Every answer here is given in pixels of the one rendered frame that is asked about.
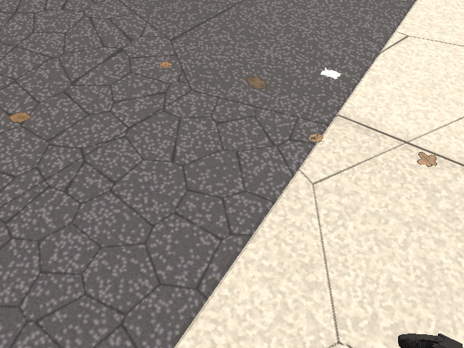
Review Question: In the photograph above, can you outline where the robot right hand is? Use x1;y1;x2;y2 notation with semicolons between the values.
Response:
398;333;463;348

